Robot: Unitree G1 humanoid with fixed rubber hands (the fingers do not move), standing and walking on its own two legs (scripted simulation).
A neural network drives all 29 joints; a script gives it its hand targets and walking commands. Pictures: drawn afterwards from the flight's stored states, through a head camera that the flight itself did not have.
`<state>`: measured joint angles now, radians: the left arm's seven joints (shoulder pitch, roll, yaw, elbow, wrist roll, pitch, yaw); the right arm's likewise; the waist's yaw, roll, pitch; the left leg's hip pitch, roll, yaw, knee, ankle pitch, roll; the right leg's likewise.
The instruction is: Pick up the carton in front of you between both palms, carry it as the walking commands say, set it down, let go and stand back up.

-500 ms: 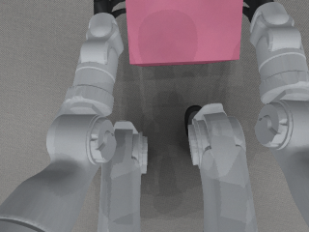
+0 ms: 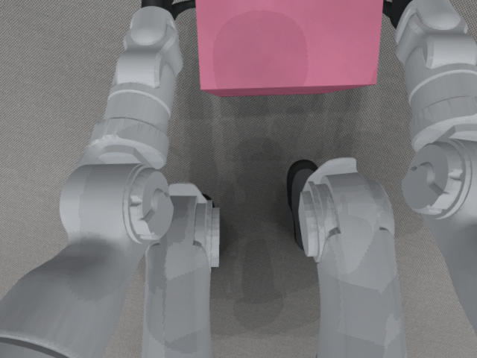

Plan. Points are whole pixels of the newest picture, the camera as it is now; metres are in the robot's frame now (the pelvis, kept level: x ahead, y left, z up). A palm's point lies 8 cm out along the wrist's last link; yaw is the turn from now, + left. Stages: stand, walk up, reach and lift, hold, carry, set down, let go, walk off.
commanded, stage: set down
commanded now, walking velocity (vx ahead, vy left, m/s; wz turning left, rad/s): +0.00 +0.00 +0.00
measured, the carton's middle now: (277, 24) +0.52 -0.12 -0.25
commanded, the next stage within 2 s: let go in 1.38 s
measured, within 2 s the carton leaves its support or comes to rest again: neither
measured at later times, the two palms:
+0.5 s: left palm (138, 0) +0.55 +0.05 -0.13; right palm out of the picture +0.50 -0.32 -0.14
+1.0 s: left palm out of the picture +0.55 +0.06 +0.02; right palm out of the picture +0.50 -0.33 +0.02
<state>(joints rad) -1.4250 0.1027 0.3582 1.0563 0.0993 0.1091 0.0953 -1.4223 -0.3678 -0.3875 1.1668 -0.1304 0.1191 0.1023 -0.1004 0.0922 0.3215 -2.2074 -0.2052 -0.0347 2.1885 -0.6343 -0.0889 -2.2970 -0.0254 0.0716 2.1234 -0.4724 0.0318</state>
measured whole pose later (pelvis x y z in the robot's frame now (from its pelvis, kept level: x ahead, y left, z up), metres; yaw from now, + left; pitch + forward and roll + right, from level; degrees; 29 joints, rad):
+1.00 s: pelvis +0.02 -0.01 +0.13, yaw -2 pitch +45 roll +5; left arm -1.11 0.14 0.22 0.71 -0.03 0.20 0.18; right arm -1.16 -0.41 -0.31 0.87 0.03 0.16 0.06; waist -0.07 0.04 0.02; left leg -1.94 -0.09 -0.03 1.72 -0.58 -0.06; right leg -2.05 0.01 0.06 1.68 -0.42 0.00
